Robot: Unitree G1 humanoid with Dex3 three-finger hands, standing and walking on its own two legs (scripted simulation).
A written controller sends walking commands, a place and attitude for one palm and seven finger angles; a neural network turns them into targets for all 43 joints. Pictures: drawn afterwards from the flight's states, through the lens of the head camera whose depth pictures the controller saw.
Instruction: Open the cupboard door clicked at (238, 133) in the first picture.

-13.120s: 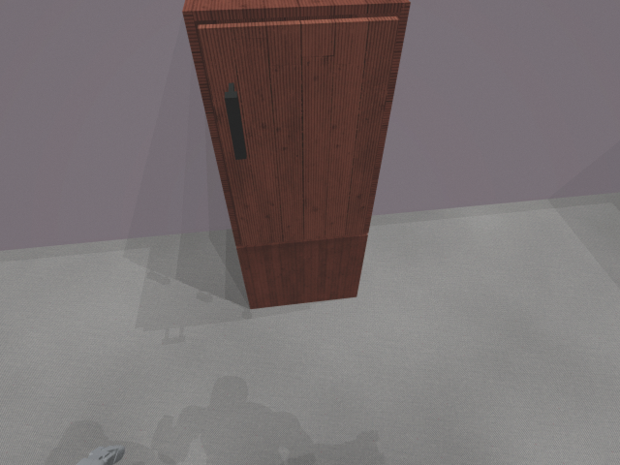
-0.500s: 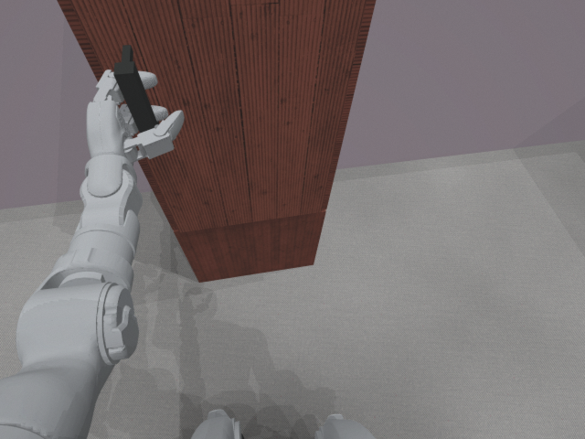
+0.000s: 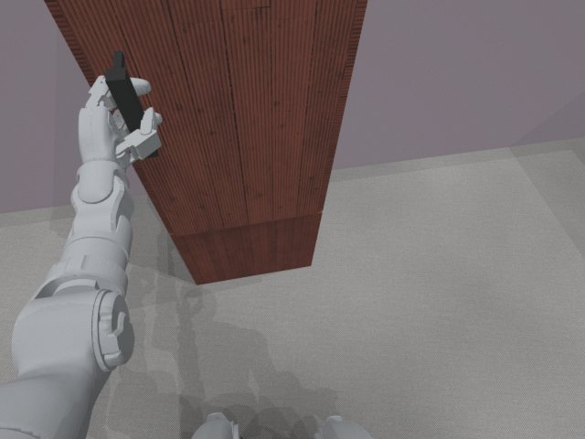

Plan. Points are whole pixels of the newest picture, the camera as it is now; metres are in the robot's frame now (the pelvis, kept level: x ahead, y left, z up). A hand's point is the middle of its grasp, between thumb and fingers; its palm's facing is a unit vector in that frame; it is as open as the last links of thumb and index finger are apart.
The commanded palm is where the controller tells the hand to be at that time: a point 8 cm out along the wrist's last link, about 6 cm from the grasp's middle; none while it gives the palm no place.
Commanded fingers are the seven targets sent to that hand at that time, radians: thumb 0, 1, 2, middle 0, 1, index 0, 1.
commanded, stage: pull the door open along its arc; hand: left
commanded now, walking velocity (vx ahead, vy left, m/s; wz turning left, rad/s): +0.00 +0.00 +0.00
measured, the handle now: (135, 107) +0.56 +0.18 +0.10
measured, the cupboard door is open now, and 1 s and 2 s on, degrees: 1 44 38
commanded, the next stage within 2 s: open thumb and fingers to let go in 0.88 s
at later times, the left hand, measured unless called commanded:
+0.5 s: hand (225, 222) +0.36 +0.05 +0.11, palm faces +0.33 -0.94 +0.07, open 6.6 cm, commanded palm +0.29 +0.10 +0.10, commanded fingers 0.00 0.90 0.90 -0.40 -1.35 -0.40 -1.35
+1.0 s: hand (268, 250) +0.32 +0.01 +0.11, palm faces +0.33 -0.94 -0.07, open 6.8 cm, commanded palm +0.28 +0.05 +0.10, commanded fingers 0.00 0.76 0.84 -0.39 -1.34 -0.39 -1.34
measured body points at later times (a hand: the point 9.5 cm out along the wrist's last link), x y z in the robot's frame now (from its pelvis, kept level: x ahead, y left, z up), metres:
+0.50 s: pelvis +0.02 -0.01 +0.02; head +0.04 -0.02 +0.47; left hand +0.33 +0.10 +0.11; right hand +0.18 -0.23 -0.09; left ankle +0.02 +0.13 -0.69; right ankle -0.03 -0.11 -0.69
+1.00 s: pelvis +0.03 -0.06 +0.02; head +0.03 -0.10 +0.47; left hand +0.30 +0.06 +0.12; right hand +0.22 -0.26 -0.09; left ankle +0.02 +0.13 -0.69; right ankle -0.03 -0.11 -0.69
